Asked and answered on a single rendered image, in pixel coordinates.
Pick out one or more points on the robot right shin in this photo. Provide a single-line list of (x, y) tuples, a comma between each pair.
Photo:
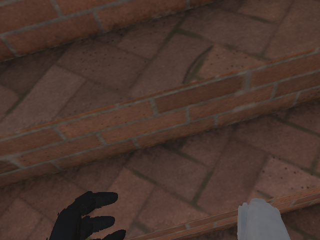
[(260, 200)]

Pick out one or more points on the robot left hand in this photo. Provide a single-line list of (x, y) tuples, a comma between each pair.
[(71, 226)]

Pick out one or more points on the right robot thigh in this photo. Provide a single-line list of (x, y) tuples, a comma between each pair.
[(260, 221)]

